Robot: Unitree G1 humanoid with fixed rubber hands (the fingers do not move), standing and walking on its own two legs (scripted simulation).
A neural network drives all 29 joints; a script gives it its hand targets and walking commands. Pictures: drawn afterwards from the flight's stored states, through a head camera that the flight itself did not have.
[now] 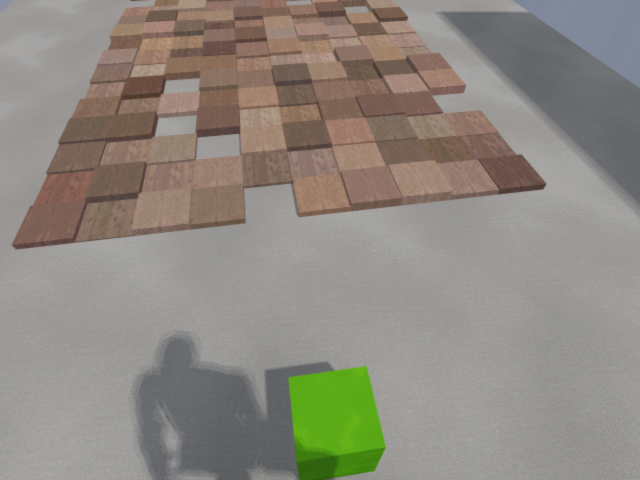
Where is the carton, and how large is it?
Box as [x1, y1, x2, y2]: [288, 366, 385, 479]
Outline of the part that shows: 366,366 288,377 296,461 300,479 324,479 374,470 385,446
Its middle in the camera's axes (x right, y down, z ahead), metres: +0.04 +0.50 +1.06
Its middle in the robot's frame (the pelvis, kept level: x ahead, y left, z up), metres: +0.38 -0.02 -0.65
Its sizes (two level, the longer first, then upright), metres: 0.210 0.200 0.250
